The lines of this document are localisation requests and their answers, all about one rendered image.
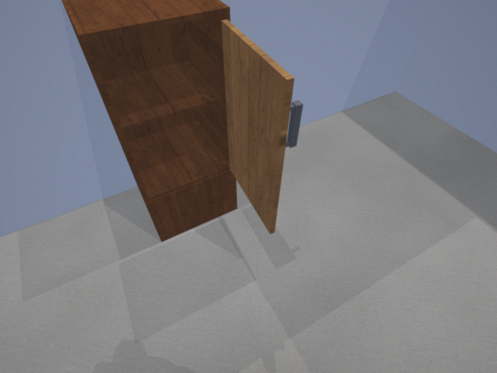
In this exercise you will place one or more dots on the cupboard door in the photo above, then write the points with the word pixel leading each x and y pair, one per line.
pixel 258 99

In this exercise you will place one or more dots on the handle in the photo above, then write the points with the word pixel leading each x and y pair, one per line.
pixel 295 119

